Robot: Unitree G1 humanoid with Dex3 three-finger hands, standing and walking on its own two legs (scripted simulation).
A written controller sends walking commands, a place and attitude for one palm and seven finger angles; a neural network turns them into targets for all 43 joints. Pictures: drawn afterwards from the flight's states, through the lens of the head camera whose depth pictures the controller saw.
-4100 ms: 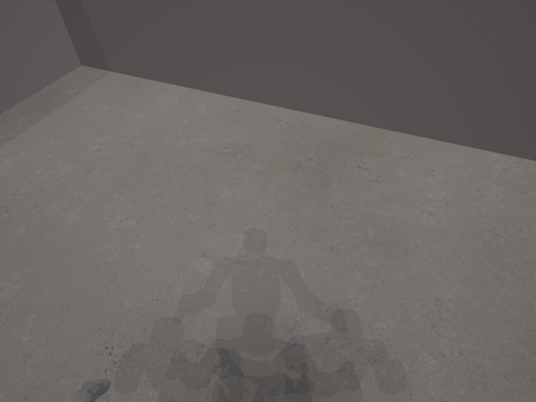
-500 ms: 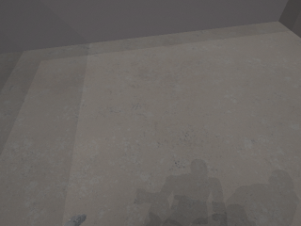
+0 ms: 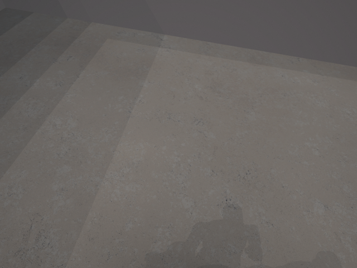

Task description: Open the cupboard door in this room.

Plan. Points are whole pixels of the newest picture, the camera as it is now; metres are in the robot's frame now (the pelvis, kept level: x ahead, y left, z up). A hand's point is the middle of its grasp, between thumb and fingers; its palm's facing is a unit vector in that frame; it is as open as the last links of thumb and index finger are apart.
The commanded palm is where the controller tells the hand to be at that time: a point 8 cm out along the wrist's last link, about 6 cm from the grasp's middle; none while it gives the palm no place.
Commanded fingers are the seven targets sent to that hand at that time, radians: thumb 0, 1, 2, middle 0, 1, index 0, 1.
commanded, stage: turn or walk to find it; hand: left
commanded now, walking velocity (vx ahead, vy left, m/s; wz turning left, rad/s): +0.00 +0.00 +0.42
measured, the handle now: out of the picture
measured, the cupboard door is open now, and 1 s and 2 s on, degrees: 0 0 0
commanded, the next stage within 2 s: none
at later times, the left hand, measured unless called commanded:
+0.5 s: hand out of the picture +0.05 +0.18 -0.14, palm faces +0.20 -0.94 -0.28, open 7.3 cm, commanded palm none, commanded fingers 0.00 0.90 0.90 -0.20 -0.30 -0.20 -0.30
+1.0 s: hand out of the picture -0.16 +0.18 -0.18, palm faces +0.50 -0.84 -0.23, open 7.3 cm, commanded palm none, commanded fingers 0.00 0.90 0.90 -0.20 -0.30 -0.20 -0.30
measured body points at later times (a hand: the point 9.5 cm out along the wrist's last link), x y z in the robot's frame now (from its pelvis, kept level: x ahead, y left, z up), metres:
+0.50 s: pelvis -0.03 -0.03 +0.00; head -0.01 -0.06 +0.45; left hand +0.04 +0.23 -0.12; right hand +0.04 -0.27 -0.16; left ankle -0.01 +0.09 -0.72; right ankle -0.01 -0.13 -0.73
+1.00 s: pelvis -0.08 -0.01 +0.00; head -0.07 +0.02 +0.45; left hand -0.18 +0.22 -0.16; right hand +0.11 -0.21 -0.13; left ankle -0.13 +0.07 -0.73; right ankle -0.01 -0.13 -0.72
